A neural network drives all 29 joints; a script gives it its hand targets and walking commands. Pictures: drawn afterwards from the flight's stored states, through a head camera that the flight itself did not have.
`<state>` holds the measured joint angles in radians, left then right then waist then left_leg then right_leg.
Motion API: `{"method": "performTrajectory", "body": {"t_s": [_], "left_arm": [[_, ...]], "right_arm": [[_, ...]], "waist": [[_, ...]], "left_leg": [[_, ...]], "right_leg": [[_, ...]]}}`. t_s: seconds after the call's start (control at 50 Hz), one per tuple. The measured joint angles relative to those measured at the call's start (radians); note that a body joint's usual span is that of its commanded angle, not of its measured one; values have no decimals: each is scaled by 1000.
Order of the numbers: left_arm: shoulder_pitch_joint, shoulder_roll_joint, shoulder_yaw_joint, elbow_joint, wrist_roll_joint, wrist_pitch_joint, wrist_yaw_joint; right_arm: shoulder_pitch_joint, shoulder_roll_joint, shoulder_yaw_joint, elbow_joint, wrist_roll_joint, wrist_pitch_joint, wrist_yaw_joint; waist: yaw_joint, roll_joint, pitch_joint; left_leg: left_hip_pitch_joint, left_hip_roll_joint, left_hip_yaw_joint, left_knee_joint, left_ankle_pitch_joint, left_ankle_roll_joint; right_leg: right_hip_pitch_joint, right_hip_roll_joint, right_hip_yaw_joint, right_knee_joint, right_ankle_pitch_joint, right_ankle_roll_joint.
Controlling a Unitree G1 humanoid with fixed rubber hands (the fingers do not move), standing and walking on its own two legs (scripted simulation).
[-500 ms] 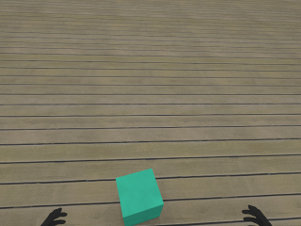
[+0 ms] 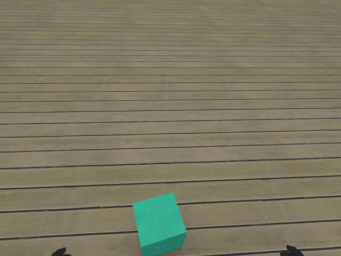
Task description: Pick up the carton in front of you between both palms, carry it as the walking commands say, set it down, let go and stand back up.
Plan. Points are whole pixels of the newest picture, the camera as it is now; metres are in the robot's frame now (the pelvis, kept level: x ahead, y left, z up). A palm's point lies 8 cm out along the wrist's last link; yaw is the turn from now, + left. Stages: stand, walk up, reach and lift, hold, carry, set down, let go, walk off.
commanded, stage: stand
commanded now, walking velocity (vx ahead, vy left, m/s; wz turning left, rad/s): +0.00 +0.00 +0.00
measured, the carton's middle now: (158, 226) +0.41 +0.05 -0.65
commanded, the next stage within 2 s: none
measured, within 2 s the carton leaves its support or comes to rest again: neither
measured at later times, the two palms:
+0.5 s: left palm out of the picture +0.08 +0.30 -0.11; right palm out of the picture +0.08 -0.31 -0.09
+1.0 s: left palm out of the picture +0.07 +0.31 -0.11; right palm out of the picture +0.08 -0.31 -0.09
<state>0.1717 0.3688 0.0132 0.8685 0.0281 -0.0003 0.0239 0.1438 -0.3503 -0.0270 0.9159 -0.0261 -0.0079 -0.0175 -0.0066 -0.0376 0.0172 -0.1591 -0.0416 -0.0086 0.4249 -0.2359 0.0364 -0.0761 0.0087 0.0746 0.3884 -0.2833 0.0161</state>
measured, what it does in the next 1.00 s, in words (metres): stands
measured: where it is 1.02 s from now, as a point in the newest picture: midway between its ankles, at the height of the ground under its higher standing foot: outside the picture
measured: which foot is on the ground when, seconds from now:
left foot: down 0.00-1.00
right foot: down 0.00-1.00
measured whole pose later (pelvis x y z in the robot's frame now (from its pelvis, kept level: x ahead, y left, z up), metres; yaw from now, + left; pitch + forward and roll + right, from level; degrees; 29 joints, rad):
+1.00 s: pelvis -0.01 +0.00 +0.00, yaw +1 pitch -2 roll +0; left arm 0.14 0.39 0.01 1.01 0.02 -0.01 0.01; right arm 0.11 -0.38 -0.01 1.05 -0.01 -0.01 -0.01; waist 0.00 -0.02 0.03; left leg -0.14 -0.04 -0.03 0.35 -0.17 0.03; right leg -0.05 0.01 0.06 0.31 -0.22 0.02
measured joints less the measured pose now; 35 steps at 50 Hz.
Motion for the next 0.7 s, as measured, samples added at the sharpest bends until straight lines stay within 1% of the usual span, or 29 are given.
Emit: {"method": "performTrajectory", "body": {"t_s": [0.38,0.7], "left_arm": [[-13,14,-3,81,-4,-7,-7],[-29,20,-5,123,-8,-8,-10]], "right_arm": [[-15,-18,9,78,6,-4,4],[-29,-25,15,115,11,-6,5]], "waist": [[3,9,7],[2,11,12]], "left_leg": [[14,5,-7,-42,38,-4],[19,4,-13,-61,54,-5]], "right_leg": [[17,2,-5,-46,39,-2],[24,-1,-10,-66,54,-1]]}}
